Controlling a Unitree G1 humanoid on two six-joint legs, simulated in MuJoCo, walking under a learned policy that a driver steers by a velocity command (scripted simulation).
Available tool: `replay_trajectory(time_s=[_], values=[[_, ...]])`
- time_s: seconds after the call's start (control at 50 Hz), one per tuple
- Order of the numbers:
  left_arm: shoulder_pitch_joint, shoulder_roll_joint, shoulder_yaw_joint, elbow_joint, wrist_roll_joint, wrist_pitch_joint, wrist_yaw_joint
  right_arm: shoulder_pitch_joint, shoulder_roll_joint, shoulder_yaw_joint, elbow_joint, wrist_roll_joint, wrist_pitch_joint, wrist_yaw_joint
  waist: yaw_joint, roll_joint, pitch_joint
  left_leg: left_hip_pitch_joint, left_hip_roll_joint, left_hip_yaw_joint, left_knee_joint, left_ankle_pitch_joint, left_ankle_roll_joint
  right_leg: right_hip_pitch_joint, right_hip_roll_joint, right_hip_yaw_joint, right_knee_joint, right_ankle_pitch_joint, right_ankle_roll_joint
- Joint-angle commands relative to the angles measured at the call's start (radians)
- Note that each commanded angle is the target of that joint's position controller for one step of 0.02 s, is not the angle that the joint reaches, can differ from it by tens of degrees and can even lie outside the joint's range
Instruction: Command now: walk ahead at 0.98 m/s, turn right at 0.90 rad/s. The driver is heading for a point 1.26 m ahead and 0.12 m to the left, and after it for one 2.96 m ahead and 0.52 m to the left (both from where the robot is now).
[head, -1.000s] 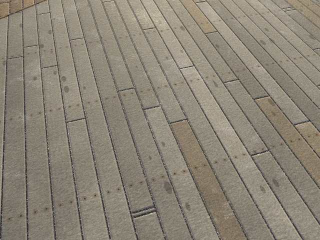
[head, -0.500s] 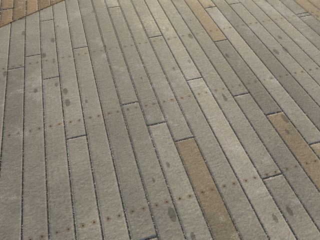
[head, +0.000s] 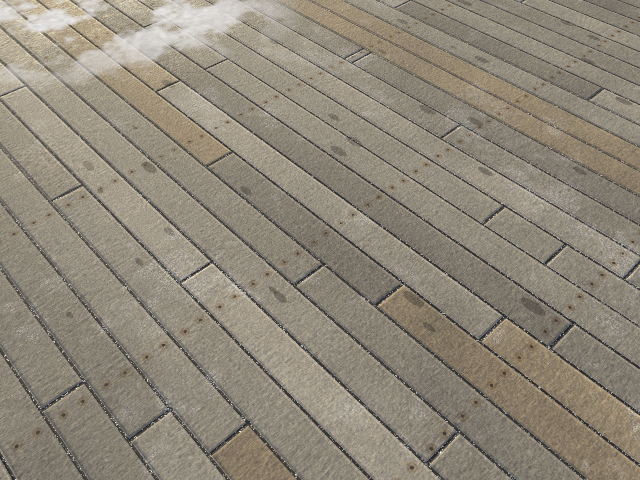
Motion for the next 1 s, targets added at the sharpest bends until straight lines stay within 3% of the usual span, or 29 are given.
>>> replay_trajectory(time_s=[0.02, 0.06, 0.12, 0.16, 0.18, 0.2, 0.22, 0.24, 0.26, 0.28, 0.3, 0.34, 0.4, 0.48, 0.52, 0.56, 0.6, 0.64, 0.66, 0.68, 0.7, 0.72, 0.74, 0.76, 0.8, 0.84, 0.88, 0.94, 1.0], values=[[-0.059, 0.0, -0.018, -0.074, -0.001, 0.003, -0.018, -0.102, -0.043, 0.007, -0.064, -0.001, -0.036, -0.006, 0.074, 0.045, 0.156, -0.151, 0.233, -0.032, -0.284, 0.274, 0.032, 0.029, -0.033, -0.011, -0.16, 0.137, -0.022], [-0.148, -0.007, -0.027, -0.093, 0.004, -0.005, -0.031, -0.047, -0.067, 0.005, -0.043, 0.001, -0.032, -0.015, 0.041, 0.02, 0.178, -0.073, 0.215, 0.037, -0.293, 0.427, 0.018, 0.071, -0.007, -0.096, -0.324, 0.158, -0.048], [-0.153, -0.004, -0.033, -0.093, 0.004, -0.016, -0.027, 0.005, -0.129, 0.004, -0.025, 0.0, -0.016, -0.034, 0.059, 0.081, 0.13, 0.071, 0.248, 0.082, -0.161, 1.112, 0.005, 0.222, 0.09, -0.181, -0.468, 0.104, -0.094], [0.013, 0.044, -0.017, -0.036, 0.001, -0.024, -0.004, -0.009, -0.193, -0.008, -0.024, -0.011, 0.018, -0.048, 0.153, 0.141, 0.027, 0.152, 0.282, 0.067, 0.066, 1.393, 0.027, 0.398, 0.166, -0.175, -0.511, -0.03, -0.12], [0.21, 0.087, 0.005, 0.025, 0.0, -0.029, 0.008, -0.049, -0.218, -0.014, -0.034, -0.022, 0.036, -0.051, 0.244, 0.164, -0.061, 0.123, 0.302, 0.048, 0.288, 1.442, 0.059, 0.587, 0.189, -0.142, -0.532, -0.109, -0.144], [0.406, 0.125, 0.032, 0.097, 0.01, -0.03, 0.028, -0.075, -0.22, -0.014, -0.039, -0.022, 0.046, -0.046, 0.323, 0.138, -0.139, -0.005, 0.276, 0.042, 0.589, 1.275, 0.084, 0.845, 0.186, -0.074, -0.642, -0.142, -0.161], [0.378, 0.202, 0.06, 0.104, 0.015, -0.018, 0.051, -0.055, -0.129, 0.001, -0.071, -0.017, 0.038, -0.027, 0.234, -0.062, -0.164, -0.306, 0.14, 0.015, 0.968, 0.32, 0.072, 1.045, 0.002, 0.186, -0.622, -0.298, -0.16], [0.312, 0.278, 0.066, 0.061, 0.037, -0.024, 0.051, 0.056, -0.029, 0.03, -0.138, 0.04, 0.027, -0.01, 0.108, -0.215, -0.328, -0.686, 0.017, -0.174, 1.29, -0.195, 0.047, 1.301, -0.288, 0.771, -0.793, -0.433, -0.308], [0.342, 0.217, 0.07, 0.07, 0.022, -0.025, 0.057, -0.132, -0.096, 0.021, -0.152, 0.042, 0.008, -0.019, 0.199, 0.004, -0.273, -0.761, 0.039, -0.287, 1.287, -0.05, 0.073, 1.204, -0.254, 0.741, -0.939, -0.458, -0.249], [0.317, 0.183, 0.061, 0.105, 0.024, -0.039, 0.069, -0.147, -0.083, 0.024, -0.152, 0.054, 0.002, -0.016, 0.145, 0.057, -0.099, -0.765, 0.072, -0.293, 1.216, 0.022, 0.08, 1.019, -0.254, 0.588, -0.97, -0.396, -0.211], [0.281, 0.132, 0.049, 0.117, 0.028, -0.059, 0.066, -0.157, -0.065, 0.029, -0.134, 0.04, 0.006, -0.012, 0.099, 0.155, -0.021, -0.708, 0.116, -0.312, 1.122, 0.056, 0.086, 0.857, -0.223, 0.486, -0.992, -0.338, -0.166], [0.236, 0.046, 0.019, 0.131, 0.018, -0.095, 0.066, -0.091, -0.023, 0.037, -0.087, 0.013, 0.049, 0.008, 0.022, 0.124, 0.045, -0.565, 0.165, -0.345, 1.021, 0.11, 0.078, 0.637, -0.156, 0.303, -1.044, -0.236, -0.08], [0.256, 0.034, 0.011, 0.162, -0.006, -0.13, 0.055, -0.156, -0.013, 0.029, -0.092, 0.016, 0.088, 0.035, 0.015, 0.049, 0.098, -0.628, 0.18, -0.333, 0.918, 0.19, 0.058, 0.597, -0.105, 0.123, -1.112, -0.1, 0.004], [0.31, 0.017, -0.003, 0.187, -0.007, -0.147, 0.048, -0.338, 0.003, 0.041, -0.145, 0.027, 0.077, 0.044, 0.058, 0.005, 0.144, -0.681, 0.127, -0.204, 0.671, 0.4, 0.08, 0.654, -0.019, -0.135, -1.125, 0.332, 0.075], [0.342, 0.015, -0.014, 0.202, -0.012, -0.147, 0.061, -0.418, 0.0, 0.047, -0.168, 0.023, 0.066, 0.051, 0.076, 0.012, 0.151, -0.676, 0.093, -0.118, 0.532, 0.461, 0.1, 0.727, -0.016, -0.195, -1.131, 0.489, 0.095], [0.347, 0.049, -0.019, 0.207, -0.012, -0.147, 0.083, -0.437, -0.004, 0.054, -0.178, 0.024, 0.061, 0.061, 0.064, -0.013, 0.122, -0.6, 0.045, -0.056, 0.39, 0.502, 0.129, 0.813, -0.039, -0.229, -1.102, 0.746, 0.124], [0.338, 0.103, -0.011, 0.203, -0.009, -0.132, 0.115, -0.384, -0.042, 0.047, -0.164, 0.014, 0.066, 0.063, 0.013, -0.064, 0.066, -0.505, -0.029, -0.009, 0.333, 0.458, 0.155, 0.92, -0.081, -0.252, -0.966, 1.09, 0.134], [0.257, 0.166, 0.009, 0.173, 0.005, -0.098, 0.14, -0.121, -0.12, 0.016, -0.091, 0.014, 0.076, 0.054, -0.137, -0.104, -0.066, -0.229, -0.098, -0.018, 0.34, 0.338, 0.18, 0.911, -0.119, -0.235, -0.654, 1.263, 0.129], [0.171, 0.191, 0.02, 0.143, 0.018, -0.079, 0.141, 0.121, -0.169, -0.012, -0.019, 0.014, 0.08, 0.042, -0.255, -0.098, -0.152, -0.008, -0.089, -0.09, 0.336, 0.257, 0.225, 0.806, -0.131, -0.206, -0.354, 1.216, 0.113], [0.098, 0.194, 0.03, 0.133, 0.016, -0.068, 0.123, 0.252, -0.208, -0.042, 0.017, 0.027, 0.084, 0.022, -0.329, 0.005, -0.157, 0.142, -0.038, -0.193, 0.243, 0.191, 0.287, 0.639, -0.018, -0.218, 0.102, 0.684, 0.096], [0.068, -0.01, -0.025, 0.075, 0.037, -0.094, 0.093, 0.144, -0.227, -0.046, 0.032, 0.031, 0.096, 0.009, -0.164, 0.283, -0.033, 0.224, 0.04, -0.384, 0.345, 0.358, 0.319, 0.208, 0.153, -0.134, 0.456, -0.41, 0.095], [0.165, -0.038, -0.046, -0.031, -0.006, -0.118, 0.08, 0.05, -0.276, -0.053, -0.017, 0.001, 0.098, 0.005, -0.044, 0.327, -0.208, 0.414, 0.205, -0.884, 0.128, 0.113, 0.517, -0.079, 0.162, 0.075, 0.581, -0.469, 0.117], [0.132, 0.019, -0.054, -0.04, 0.011, -0.146, 0.075, 0.007, -0.219, -0.052, -0.053, -0.005, 0.096, -0.002, -0.054, 0.142, -0.168, 0.342, 0.27, -1.065, -0.109, -0.179, 0.487, -0.127, 0.107, 0.144, 0.468, -0.375, 0.092], [0.103, 0.066, -0.044, -0.027, 0.014, -0.152, 0.071, -0.032, -0.153, -0.039, -0.052, -0.002, 0.094, -0.003, -0.008, -0.041, -0.04, 0.154, 0.25, -0.998, -0.172, -0.253, 0.42, -0.082, 0.055, 0.14, 0.345, -0.286, 0.088], [0.08, 0.055, -0.052, -0.033, 0.053, -0.118, 0.072, -0.081, -0.139, -0.029, -0.059, 0.012, 0.065, -0.007, 0.069, -0.101, 0.062, -0.121, 0.169, -0.861, -0.174, -0.071, 0.375, 0.04, -0.003, 0.132, 0.195, -0.279, 0.123], [0.069, 0.032, -0.064, -0.047, 0.061, -0.071, 0.065, -0.108, -0.134, -0.02, -0.068, 0.023, 0.037, -0.006, 0.102, -0.089, 0.096, -0.32, 0.08, -0.712, -0.208, -0.015, 0.343, 0.143, -0.046, 0.093, 0.034, -0.259, 0.158], [-0.061, 0.02, -0.077, -0.117, 0.046, -0.063, 0.056, -0.08, -0.16, -0.028, -0.071, 0.025, 0.018, -0.005, 0.065, -0.012, 0.122, -0.408, 0.03, -0.64, -0.221, 0.204, 0.331, 0.206, -0.046, 0.039, -0.181, -0.142, 0.177], [-0.191, 0.003, -0.088, -0.157, 0.02, -0.066, 0.048, -0.019, -0.162, -0.039, -0.068, 0.036, 0.022, 0.002, -0.025, 0.029, 0.092, -0.3, -0.024, -0.588, -0.165, 0.446, 0.251, 0.256, 0.001, 0.01, -0.452, 0.102, 0.162], [-0.251, 0.013, -0.088, -0.195, 0.007, -0.073, 0.053, 0.019, -0.186, -0.053, -0.07, 0.032, 0.029, 0.004, -0.075, 0.098, 0.042, -0.121, 0.006, -0.623, -0.098, 0.601, 0.223, 0.268, 0.052, 0.015, -0.607, 0.143, 0.142]])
